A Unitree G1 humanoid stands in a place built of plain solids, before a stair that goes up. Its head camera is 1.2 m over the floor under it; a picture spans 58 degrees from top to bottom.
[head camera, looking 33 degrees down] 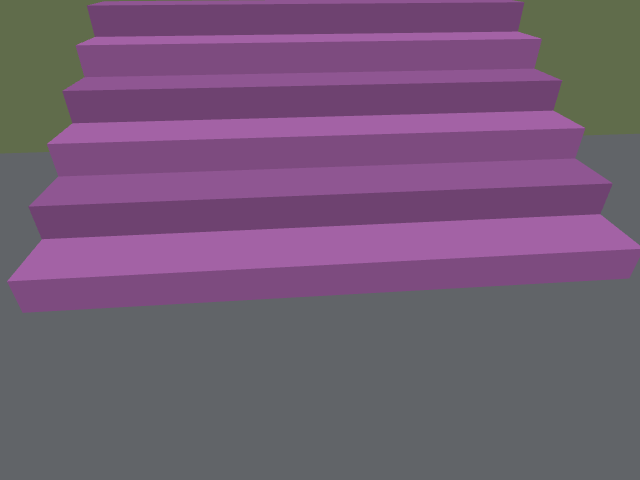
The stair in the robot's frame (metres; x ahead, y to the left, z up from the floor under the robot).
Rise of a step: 0.16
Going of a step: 0.30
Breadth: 2.60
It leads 5 degrees to the left of straight ahead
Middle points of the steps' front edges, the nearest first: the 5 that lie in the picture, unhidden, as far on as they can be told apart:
1.42 -0.09 0.16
1.72 -0.07 0.33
2.02 -0.04 0.49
2.31 -0.01 0.65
2.61 0.01 0.82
